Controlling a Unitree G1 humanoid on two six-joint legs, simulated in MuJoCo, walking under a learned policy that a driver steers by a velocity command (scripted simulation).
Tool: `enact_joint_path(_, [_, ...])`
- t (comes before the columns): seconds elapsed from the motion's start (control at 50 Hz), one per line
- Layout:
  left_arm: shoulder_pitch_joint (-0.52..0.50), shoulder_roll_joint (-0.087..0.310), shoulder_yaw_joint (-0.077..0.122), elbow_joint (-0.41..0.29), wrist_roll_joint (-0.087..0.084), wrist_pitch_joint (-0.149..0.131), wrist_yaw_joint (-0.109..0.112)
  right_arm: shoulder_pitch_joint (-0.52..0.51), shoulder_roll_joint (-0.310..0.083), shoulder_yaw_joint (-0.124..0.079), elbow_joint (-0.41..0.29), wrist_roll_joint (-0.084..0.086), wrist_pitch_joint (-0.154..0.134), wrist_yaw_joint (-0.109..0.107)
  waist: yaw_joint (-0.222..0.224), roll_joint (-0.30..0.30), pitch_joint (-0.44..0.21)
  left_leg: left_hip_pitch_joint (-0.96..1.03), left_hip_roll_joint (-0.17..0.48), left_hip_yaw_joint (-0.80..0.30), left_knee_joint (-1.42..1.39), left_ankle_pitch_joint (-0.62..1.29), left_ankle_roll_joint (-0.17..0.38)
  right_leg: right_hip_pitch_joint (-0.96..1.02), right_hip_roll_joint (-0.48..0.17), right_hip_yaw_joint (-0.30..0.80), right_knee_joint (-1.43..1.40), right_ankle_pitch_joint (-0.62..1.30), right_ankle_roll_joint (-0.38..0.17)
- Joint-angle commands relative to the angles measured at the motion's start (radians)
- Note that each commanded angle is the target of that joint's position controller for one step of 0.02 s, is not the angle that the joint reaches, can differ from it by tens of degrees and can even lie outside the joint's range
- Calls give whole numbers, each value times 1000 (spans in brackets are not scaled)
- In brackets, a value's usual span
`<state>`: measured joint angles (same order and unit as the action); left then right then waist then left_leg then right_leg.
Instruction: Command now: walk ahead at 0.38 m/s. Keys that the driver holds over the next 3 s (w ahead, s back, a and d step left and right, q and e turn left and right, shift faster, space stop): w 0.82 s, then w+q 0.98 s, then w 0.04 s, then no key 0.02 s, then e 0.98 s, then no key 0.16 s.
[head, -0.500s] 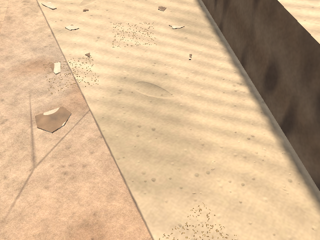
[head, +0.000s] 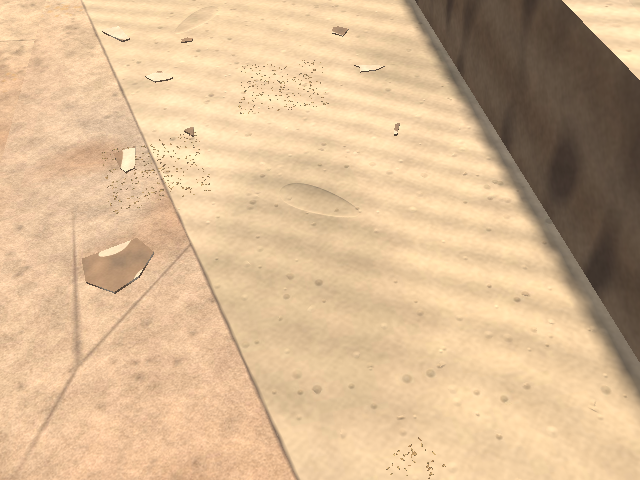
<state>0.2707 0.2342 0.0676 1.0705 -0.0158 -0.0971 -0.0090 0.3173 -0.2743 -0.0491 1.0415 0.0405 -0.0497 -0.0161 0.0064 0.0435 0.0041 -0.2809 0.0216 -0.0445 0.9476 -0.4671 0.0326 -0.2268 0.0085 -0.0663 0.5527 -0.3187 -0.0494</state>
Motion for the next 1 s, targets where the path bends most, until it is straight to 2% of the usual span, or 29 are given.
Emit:
enact_joint_path(0.02, [81, 112, -2, -15, 7, -27, -12, -125, -79, -15, -116, 12, -57, 11, 32, -139, 104, -543, 73, -36, 260, 135, 50, 281, -322, 519, -410, -170, -159])
enact_joint_path(0.06, [71, 75, -18, -20, 12, -20, -13, -133, -88, -29, -111, -10, -55, 17, 17, -130, 100, -478, 110, -13, 158, 251, 42, 244, -252, 341, -418, 80, -110])
enact_joint_path(0.08, [103, 69, -22, -12, 16, -15, -8, -133, -70, -29, -109, -13, -50, 23, 19, -140, 88, -458, 109, 7, 127, 280, 31, 244, -232, 286, -418, 179, -107])
enact_joint_path(0.12, [152, 90, -23, 0, 18, -8, 5, -179, -43, -25, -127, -19, -39, 28, 27, -120, 87, -476, 103, 36, 59, 326, 0, 251, -223, 229, -425, 325, -124])
enact_joint_path(0.2, [166, 123, -20, -10, 21, 1, 26, -353, -7, -7, -198, -17, -35, 33, 56, -112, 125, -431, 71, 72, -216, 463, -28, 184, -201, 151, -466, 359, -126])
enact_joint_path(0.26, [216, 127, -15, 4, 10, 4, 30, -436, -9, 0, -229, -12, -37, 46, 72, -116, 152, -383, 45, 92, -331, 521, -15, 196, -218, 121, -485, 355, -129])
enact_joint_path(0.3, [226, 127, -10, 12, 2, 9, 32, -468, -17, 1, -250, -9, -42, 57, 62, -116, 164, -384, 44, 77, -382, 514, 10, 257, -246, 111, -466, 396, -123])
enact_joint_path(0.34, [210, 141, -1, 8, 1, 16, 33, -455, -40, -6, -259, -9, -49, 66, 30, -122, 135, -341, 28, 79, -415, 467, 39, 327, -269, 97, -403, 532, -108])
enact_joint_path(0.36, [194, 156, 5, 2, 4, 21, 34, -411, -63, -17, -252, -10, -50, 67, -2, -140, 93, -266, 4, 92, -414, 435, 56, 352, -274, 90, -341, 699, -97])
enact_joint_path(0.38, [179, 169, 11, -3, 8, 29, 34, -325, -93, -33, -232, -10, -49, 64, -51, -164, 23, -145, -32, 115, -400, 404, 75, 364, -269, 78, -234, 890, -86])
enact_joint_path(0.4, [162, 160, 8, -10, 14, 39, 33, -157, -132, -57, -182, -8, -45, 58, -134, -163, -75, 64, -64, 136, -405, 400, 101, 318, -229, 47, -37, 988, -61])
enact_joint_path(0.42, [159, 137, -4, -30, 23, 41, 31, 27, -181, -76, -137, -15, -40, 48, -201, -115, -196, 380, 58, -6, -374, 366, 151, 97, -188, 34, 245, 774, -33])
enact_joint_path(0.44, [290, -16, -44, -43, 18, 21, 16, 133, -261, -91, -107, -36, -37, 47, -124, 160, -366, 715, 327, -534, -502, 79, 325, -289, 20, 45, 661, 120, 35])
enact_joint_path(0.46, [246, 28, -37, -29, -3, -13, 7, 109, -181, -65, -105, -33, -39, 50, -142, 158, -380, 698, 356, -757, -674, -8, 323, -403, 45, 209, 816, -229, 13])
enact_joint_path(0.48, [137, 106, -14, -73, -34, -32, 3, 5, -136, -49, -115, -26, -47, 50, -114, 126, -201, 554, 326, -602, -692, 20, 264, -496, -16, 195, 865, -179, -7])
enact_joint_path(0.5, [71, 125, -11, -92, -36, -41, 10, -94, -99, -37, -139, -28, -55, 52, -80, 31, -108, 379, 292, -449, -713, 131, 231, -468, -76, 169, 820, -77, -18])
enact_joint_path(0.52, [42, 123, -2, -96, -23, -38, 20, -152, -71, -29, -144, -39, -63, 57, -44, -18, -54, 232, 257, -337, -737, 244, 209, -416, -118, 152, 753, -4, -19])
enact_joint_path(0.56, [86, 83, 3, -87, -10, -8, 28, -178, -29, -15, -133, -51, -70, 65, 15, 22, -34, 89, 197, -206, -786, 325, 191, -302, -161, 156, 670, 51, -19])
enact_joint_path(0.6, [78, 60, 2, -96, -6, 12, 31, -138, -47, -16, -111, -45, -71, 57, 26, 25, -2, 31, 185, -149, -827, 356, 208, -306, -175, 138, 602, 64, -5])
enact_joint_path(0.64, [-12, 77, 8, -133, 4, 19, 35, -97, -87, -23, -98, -46, -71, 39, 15, 9, 37, 36, 188, -127, -858, 369, 218, -394, -186, 131, 499, 149, 20])
enact_joint_path(0.7, [-129, 78, 9, -174, 12, 12, 28, -34, -101, -24, -85, -43, -62, 19, -15, -1, 54, 95, 175, -85, -863, 417, 198, -466, -176, 119, 299, 322, 43])
enact_joint_path(0.76, [-241, 59, -2, -203, 6, 3, 14, 23, -112, -24, -72, -33, -56, 10, -52, 2, 65, 123, 151, -27, -863, 435, 171, -422, -133, 77, 116, 442, 46])
enact_joint_path(0.84, [-361, 61, -12, -246, -3, -4, -8, 109, -114, -28, -37, -24, -39, 8, -90, -4, 96, 248, 193, -32, -816, 455, 169, -438, -106, 73, 1, 413, 38])
enact_joint_path(0.88, [-380, 79, -10, -268, -5, -13, -20, 122, -122, -34, -30, -20, -26, 4, -75, 2, 98, 314, 226, -65, -762, 498, 161, -434, -96, 89, -47, 342, 23])
enact_joint_path(0.92, [-315, 118, 4, -260, -6, -23, -24, 96, -144, -43, -41, -18, -16, 1, -27, 31, 59, 335, 238, -90, -686, 621, 144, -317, -66, 78, -77, 270, 6])
enact_joint_path(0.94, [-216, 148, 21, -235, -5, -27, -21, 68, -146, -43, -52, -19, -12, 1, 32, 39, 0, 318, 208, -73, -578, 768, 125, -168, -37, 53, -100, 258, -13])
enact_joint_path(0.96, [-35, 205, 47, -185, 1, -30, -12, 58, -114, -31, -66, -27, -11, 3, 108, 26, -126, 218, 146, -37, -371, 785, 95, 103, -59, 71, -68, 278, -48])
enact_joint_path(0.98, [138, 285, 68, -157, 22, -28, -1, 82, -55, -12, -100, -41, -14, 4, 141, -107, -296, -47, 44, 28, -28, 491, 44, 445, -279, 328, -56, 217, -123])
enact_joint_path(1.0, [165, 307, 68, -141, 22, -21, -8, 193, 50, 16, -98, -23, -34, 9, 83, -370, -416, -343, -85, -9, 243, -117, 5, 658, -456, 746, -197, 60, -237])
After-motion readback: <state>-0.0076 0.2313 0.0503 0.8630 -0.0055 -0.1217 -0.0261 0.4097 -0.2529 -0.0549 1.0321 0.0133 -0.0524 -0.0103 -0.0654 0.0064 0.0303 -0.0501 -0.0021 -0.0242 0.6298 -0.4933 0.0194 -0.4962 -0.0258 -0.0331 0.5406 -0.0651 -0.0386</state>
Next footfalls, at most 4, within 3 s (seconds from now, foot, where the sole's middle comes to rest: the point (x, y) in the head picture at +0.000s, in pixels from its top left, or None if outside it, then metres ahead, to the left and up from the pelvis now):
0.42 left None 0.40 0.13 -0.77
0.96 right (403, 394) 0.72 -0.11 -0.77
1.52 left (276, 311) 0.95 0.19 -0.77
2.00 right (292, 212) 1.31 0.16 -0.77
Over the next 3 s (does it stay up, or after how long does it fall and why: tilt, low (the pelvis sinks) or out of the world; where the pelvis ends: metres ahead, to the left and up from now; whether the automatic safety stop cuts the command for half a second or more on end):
stays up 1.18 0.19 0.01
